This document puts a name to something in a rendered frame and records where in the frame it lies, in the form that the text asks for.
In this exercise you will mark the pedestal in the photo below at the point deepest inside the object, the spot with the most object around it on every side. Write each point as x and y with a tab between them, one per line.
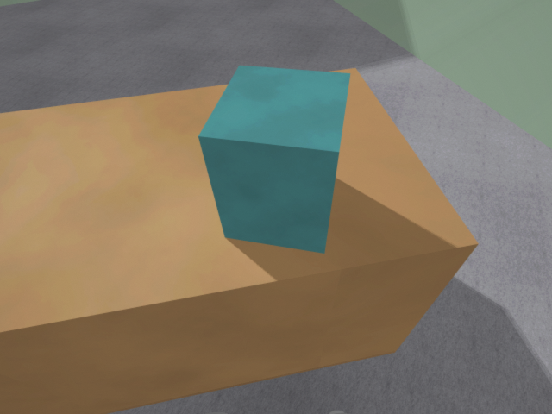
118	288

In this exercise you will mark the carton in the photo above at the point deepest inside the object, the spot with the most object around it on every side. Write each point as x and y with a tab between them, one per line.
271	149

